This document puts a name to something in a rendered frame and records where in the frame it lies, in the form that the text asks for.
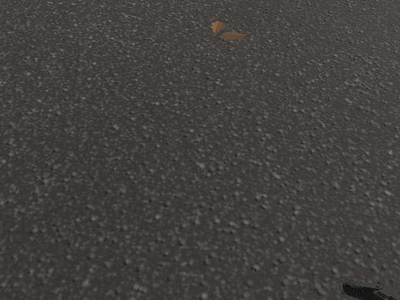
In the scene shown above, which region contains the robot right hand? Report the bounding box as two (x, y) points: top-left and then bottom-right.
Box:
(342, 281), (400, 300)

